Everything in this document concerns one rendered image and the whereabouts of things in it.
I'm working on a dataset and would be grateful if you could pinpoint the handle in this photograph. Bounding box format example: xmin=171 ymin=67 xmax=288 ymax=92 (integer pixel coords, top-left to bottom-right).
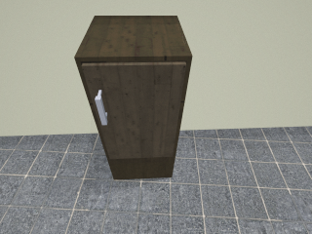
xmin=95 ymin=90 xmax=108 ymax=126

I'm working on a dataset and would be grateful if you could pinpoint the cupboard door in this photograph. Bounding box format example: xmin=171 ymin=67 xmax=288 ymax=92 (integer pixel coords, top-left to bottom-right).
xmin=81 ymin=61 xmax=186 ymax=159

